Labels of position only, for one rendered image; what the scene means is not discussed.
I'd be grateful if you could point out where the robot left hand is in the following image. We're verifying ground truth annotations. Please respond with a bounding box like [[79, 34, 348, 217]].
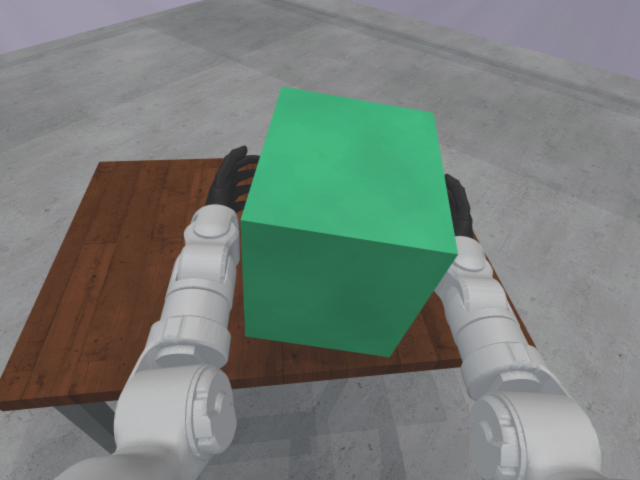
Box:
[[205, 146, 260, 214]]

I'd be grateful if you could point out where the carton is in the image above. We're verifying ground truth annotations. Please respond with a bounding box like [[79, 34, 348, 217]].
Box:
[[240, 87, 458, 357]]

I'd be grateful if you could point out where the right robot upper arm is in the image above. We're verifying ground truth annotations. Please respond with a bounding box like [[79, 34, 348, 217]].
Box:
[[469, 390, 628, 480]]

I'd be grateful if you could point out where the robot right hand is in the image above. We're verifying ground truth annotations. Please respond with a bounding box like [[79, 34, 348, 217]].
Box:
[[444, 174, 474, 239]]

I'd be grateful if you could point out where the robot left forearm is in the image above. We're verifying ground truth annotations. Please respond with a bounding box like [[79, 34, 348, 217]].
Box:
[[114, 204, 240, 446]]

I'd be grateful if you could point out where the left robot upper arm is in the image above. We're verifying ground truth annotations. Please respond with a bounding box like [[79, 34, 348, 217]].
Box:
[[54, 364, 237, 480]]

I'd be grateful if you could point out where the robot right forearm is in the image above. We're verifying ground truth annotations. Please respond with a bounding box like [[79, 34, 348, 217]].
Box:
[[434, 236, 601, 468]]

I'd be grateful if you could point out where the table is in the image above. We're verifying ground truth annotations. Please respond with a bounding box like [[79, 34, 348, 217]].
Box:
[[0, 158, 536, 454]]

